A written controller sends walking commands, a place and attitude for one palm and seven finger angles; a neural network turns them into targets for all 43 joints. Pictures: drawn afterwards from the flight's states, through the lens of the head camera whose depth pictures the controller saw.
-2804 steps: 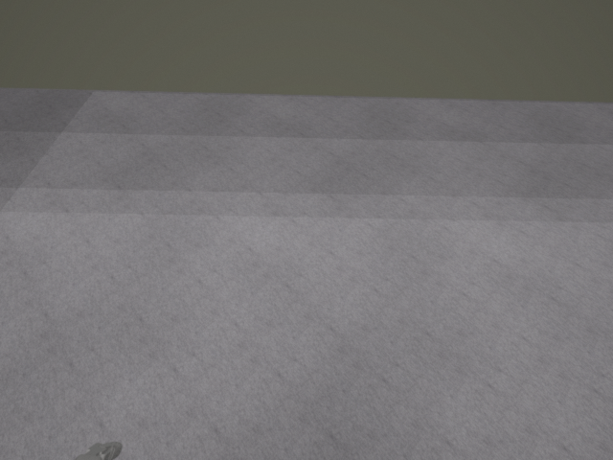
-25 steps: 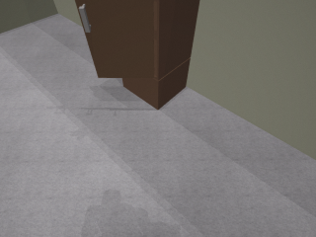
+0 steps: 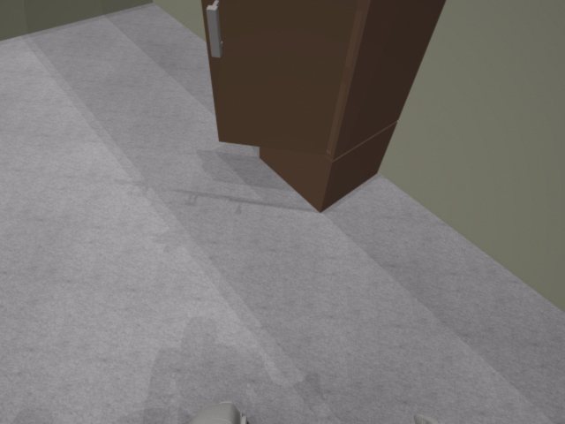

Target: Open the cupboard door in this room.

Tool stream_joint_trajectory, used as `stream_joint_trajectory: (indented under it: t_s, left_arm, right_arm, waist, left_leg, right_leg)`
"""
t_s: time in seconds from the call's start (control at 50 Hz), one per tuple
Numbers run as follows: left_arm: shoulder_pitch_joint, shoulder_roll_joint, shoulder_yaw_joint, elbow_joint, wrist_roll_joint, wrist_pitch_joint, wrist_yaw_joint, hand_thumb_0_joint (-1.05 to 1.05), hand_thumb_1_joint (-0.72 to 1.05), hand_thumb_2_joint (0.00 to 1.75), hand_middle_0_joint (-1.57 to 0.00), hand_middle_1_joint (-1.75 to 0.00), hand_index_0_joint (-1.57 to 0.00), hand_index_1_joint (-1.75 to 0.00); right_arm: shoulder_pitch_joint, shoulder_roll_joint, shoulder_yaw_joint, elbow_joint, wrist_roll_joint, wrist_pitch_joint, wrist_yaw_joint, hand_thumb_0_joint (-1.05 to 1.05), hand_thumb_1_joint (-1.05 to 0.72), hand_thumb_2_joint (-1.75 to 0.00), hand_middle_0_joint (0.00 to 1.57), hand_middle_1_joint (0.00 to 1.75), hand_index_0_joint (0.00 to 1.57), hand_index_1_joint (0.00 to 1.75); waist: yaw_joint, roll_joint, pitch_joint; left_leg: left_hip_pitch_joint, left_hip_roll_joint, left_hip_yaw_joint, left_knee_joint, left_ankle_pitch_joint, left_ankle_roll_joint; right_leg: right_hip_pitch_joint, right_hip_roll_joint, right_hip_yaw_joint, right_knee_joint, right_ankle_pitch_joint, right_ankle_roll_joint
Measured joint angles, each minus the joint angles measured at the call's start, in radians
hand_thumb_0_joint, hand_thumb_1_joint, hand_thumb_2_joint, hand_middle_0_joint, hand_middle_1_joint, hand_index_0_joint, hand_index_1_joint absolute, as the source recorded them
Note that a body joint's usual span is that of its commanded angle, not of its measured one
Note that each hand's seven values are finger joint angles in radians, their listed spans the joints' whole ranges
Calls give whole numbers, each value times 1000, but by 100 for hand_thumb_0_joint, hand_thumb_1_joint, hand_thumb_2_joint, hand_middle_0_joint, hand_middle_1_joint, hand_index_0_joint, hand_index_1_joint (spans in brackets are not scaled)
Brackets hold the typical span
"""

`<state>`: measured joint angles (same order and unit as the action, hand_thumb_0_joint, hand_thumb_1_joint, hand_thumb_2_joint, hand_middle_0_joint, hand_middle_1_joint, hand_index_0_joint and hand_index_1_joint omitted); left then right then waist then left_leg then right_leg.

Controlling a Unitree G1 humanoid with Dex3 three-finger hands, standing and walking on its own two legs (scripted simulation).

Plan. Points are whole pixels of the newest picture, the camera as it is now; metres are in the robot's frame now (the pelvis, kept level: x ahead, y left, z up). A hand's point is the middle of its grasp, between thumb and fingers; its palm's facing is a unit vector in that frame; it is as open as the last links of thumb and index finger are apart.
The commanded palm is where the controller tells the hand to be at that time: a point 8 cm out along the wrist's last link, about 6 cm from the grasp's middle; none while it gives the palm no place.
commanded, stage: take the last steps up to it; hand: left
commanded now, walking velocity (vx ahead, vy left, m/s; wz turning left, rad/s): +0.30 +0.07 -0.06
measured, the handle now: (216, 28) +1.00 +0.28 +0.03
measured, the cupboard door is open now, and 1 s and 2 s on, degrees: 42 42 42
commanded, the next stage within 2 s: come to a stop and stand still in 0.90 s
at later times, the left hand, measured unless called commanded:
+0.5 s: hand (200, 329) +0.27 +0.17 -0.13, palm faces +0.01 -0.98 -0.20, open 7.3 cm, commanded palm none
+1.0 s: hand (175, 275) +0.37 +0.24 -0.15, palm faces +0.02 -0.99 -0.17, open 7.3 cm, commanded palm none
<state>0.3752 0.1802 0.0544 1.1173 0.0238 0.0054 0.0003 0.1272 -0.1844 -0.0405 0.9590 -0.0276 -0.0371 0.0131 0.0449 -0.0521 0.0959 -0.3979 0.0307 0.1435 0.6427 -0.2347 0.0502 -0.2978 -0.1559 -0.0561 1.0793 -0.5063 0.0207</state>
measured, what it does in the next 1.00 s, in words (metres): walks ahead: right foot, then left foot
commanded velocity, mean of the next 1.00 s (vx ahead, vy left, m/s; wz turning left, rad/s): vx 0.24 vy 0.05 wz -0.02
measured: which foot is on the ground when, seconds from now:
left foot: down 0.00-0.36, up 0.38-0.74, down 0.76-1.00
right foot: up 0.00-0.34, down 0.36-0.76, up 0.78-1.00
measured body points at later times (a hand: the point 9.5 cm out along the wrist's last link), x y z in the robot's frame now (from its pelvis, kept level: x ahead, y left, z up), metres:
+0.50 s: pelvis +0.17 +0.00 +0.02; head +0.19 -0.02 +0.47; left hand +0.27 +0.22 -0.12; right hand +0.13 -0.23 -0.14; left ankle +0.14 +0.12 -0.65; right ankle +0.18 -0.09 -0.72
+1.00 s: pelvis +0.34 +0.07 +0.02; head +0.36 +0.08 +0.47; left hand +0.37 +0.30 -0.14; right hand +0.39 -0.17 -0.13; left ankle +0.37 +0.15 -0.72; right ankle +0.35 -0.05 -0.66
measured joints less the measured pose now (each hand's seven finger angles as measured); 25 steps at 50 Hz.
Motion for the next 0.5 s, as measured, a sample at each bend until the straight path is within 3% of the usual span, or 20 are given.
stream_joint_trajectory:
  t_s: [0.04, 0.1, 0.2, 0.3, 0.36, 0.42, 0.46, 0.5]
  left_arm:
    - [-44, 8, 5, -13, 3, 3, -3, 1, 91, 90, -20, -30, -20, -30]
    - [-102, 10, 10, -53, 6, -5, -7, 1, 91, 90, -20, -30, -20, -30]
    - [-188, 0, 9, -112, 6, -11, -15, 1, 92, 90, -20, -30, -20, -30]
    - [-252, -9, 1, -148, 7, -15, -20, 1, 91, 90, -20, -30, -20, -30]
    - [-264, -10, -2, -164, 9, -34, -22, 1, 91, 90, -20, -30, -20, -30]
    - [-258, -25, -9, -163, 2, -63, -14, 0, 91, 90, -20, -30, -20, -30]
    - [-229, -36, -12, -156, -2, -67, -4, 0, 91, 90, -20, -30, -20, -30]
    - [-192, -45, -3, -140, -10, -74, 8, 0, 92, 90, -20, -30, -20, -30]
  right_arm:
    - [19, 17, 6, 8, 0, -2, -12, 0, -91, -90, 20, 29, 20, 30]
    - [61, 25, -4, 30, 4, -13, -31, 0, -93, -90, 21, 29, 21, 30]
    - [141, 6, -4, 76, 0, -14, -26, 0, -94, -90, 21, 29, 21, 30]
    - [216, 4, 0, 121, -3, -3, -18, 0, -92, -90, 20, 29, 20, 30]
    - [255, 7, 4, 146, 1, 5, -14, 0, -92, -90, 20, 29, 20, 30]
    - [247, 6, 3, 168, 6, 27, -9, 1, -91, -90, 20, 29, 20, 30]
    - [229, 5, -2, 169, 6, 37, -6, 1, -91, -90, 20, 29, 20, 30]
    - [208, 6, -6, 158, 4, 38, -5, 1, -91, -90, 20, 29, 20, 30]
  waist:
    - [-2, 3, -6]
    - [-9, 11, -26]
    - [-32, 29, -55]
    - [-62, 43, -64]
    - [-69, 51, -65]
    - [-75, 78, -44]
    - [-75, 80, -43]
    - [-75, 78, -49]
  left_leg:
    - [42, -11, 11, -49, -5, 0]
    - [114, -35, 25, -151, 20, 9]
    - [227, -63, 38, -277, 32, 15]
    - [300, -69, 44, -282, -25, -1]
    - [301, -50, 46, -179, -117, -23]
    - [175, -24, -22, 164, -236, -35]
    - [75, -12, -57, 332, -196, -46]
    - [-2, 14, -74, 368, -125, -62]
  right_leg:
    - [-105, 18, -4, 111, 62, -15]
    - [-206, 33, -20, 93, 136, -18]
    - [-233, 46, -38, -146, 218, -14]
    - [-150, 61, -34, -375, 242, -16]
    - [-57, 82, -40, -501, 284, -38]
    - [-23, 108, -66, -479, 247, -72]
    - [24, 118, -74, -534, 247, -70]
    - [73, 127, -81, -610, 268, -63]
